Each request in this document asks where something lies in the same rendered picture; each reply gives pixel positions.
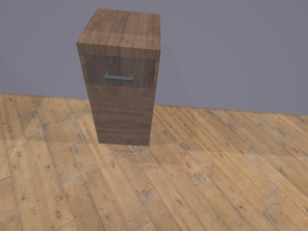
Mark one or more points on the handle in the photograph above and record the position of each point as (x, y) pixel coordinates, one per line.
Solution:
(118, 79)

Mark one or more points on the cabinet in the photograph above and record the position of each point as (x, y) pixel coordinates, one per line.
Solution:
(122, 115)

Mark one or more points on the drawer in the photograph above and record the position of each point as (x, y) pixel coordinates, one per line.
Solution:
(98, 65)

